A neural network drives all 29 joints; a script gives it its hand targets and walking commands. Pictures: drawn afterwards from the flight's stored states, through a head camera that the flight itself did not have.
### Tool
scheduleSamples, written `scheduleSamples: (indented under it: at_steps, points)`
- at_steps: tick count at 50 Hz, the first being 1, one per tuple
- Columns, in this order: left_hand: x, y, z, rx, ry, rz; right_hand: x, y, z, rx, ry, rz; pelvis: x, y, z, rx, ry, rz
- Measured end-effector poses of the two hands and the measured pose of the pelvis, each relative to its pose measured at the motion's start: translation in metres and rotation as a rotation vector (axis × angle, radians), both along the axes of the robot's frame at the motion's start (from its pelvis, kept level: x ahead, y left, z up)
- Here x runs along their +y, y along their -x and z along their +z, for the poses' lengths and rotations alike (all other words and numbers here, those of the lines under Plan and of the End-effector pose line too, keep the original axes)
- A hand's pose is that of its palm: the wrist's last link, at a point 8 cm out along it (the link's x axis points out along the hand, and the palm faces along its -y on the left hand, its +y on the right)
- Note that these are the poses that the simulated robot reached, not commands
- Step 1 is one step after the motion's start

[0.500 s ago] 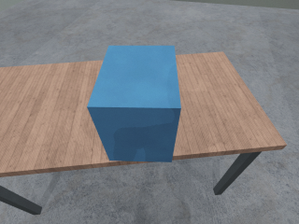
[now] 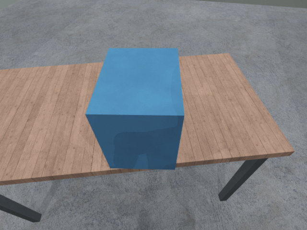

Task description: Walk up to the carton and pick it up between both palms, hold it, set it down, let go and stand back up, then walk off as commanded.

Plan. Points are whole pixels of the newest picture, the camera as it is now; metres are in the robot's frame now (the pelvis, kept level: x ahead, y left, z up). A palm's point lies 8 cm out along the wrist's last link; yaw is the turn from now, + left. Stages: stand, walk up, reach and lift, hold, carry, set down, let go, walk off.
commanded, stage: walk off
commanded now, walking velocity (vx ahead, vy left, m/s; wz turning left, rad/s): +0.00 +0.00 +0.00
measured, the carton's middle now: (142, 110) +0.44 +0.05 +0.04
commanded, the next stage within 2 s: stand in 1.20 s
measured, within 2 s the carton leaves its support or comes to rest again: neither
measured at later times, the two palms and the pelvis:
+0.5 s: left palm out of the picture -0.01 +0.26 -0.12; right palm out of the picture +0.02 -0.35 -0.18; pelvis -0.10 -0.04 -0.05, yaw -1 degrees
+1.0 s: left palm out of the picture -0.14 +0.32 -0.13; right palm out of the picture -0.16 -0.32 -0.14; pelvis -0.24 +0.00 -0.04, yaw +4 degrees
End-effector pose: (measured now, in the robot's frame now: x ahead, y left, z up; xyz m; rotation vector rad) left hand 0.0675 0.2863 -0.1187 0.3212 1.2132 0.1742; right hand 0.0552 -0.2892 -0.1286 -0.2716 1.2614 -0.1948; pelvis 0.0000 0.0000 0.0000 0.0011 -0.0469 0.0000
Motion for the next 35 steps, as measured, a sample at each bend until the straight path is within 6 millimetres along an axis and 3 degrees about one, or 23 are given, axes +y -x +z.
scheduleSamples:
  at_steps: [6, 11, 16, 19, 22, 27, 35]
  points:
    - [0.002, -0.001, -0.002, -0.002, -0.001, 0.029, -0.003, -0.007, 0.0, -0.032, 0.007, -0.017, 0.0, 0.004, -0.003, 0.016, 0.002, 0.004]
    - [0.007, -0.006, -0.005, -0.034, -0.024, 0.009, -0.013, -0.01, -0.001, -0.098, 0.031, -0.013, -0.002, 0.023, -0.014, 0.019, -0.007, -0.001]
    - [0.006, -0.002, -0.006, -0.075, -0.065, -0.019, -0.029, 0.001, -0.01, -0.141, 0.043, 0.018, -0.015, 0.052, -0.027, 0.004, -0.018, -0.008]
    - [-0.002, 0.013, -0.006, -0.086, -0.095, -0.046, -0.044, 0.009, -0.021, -0.161, 0.046, 0.04, -0.029, 0.071, -0.037, -0.001, -0.028, -0.02]
    - [-0.012, 0.042, -0.01, -0.068, -0.118, -0.061, -0.058, 0.017, -0.038, -0.164, 0.046, 0.049, -0.039, 0.091, -0.047, -0.029, -0.022, -0.012]
    - [-0.026, 0.092, 0.0, -0.021, -0.137, 0.004, -0.064, 0.052, -0.05, -0.1, 0.025, 0.045, -0.042, 0.111, -0.041, -0.04, -0.037, -0.004]
    - [-0.024, 0.123, 0.016, -0.107, -0.154, 0.052, -0.063, 0.116, -0.049, 0.008, 0.025, 0.086, -0.041, 0.143, -0.035, -0.043, -0.045, 0.044]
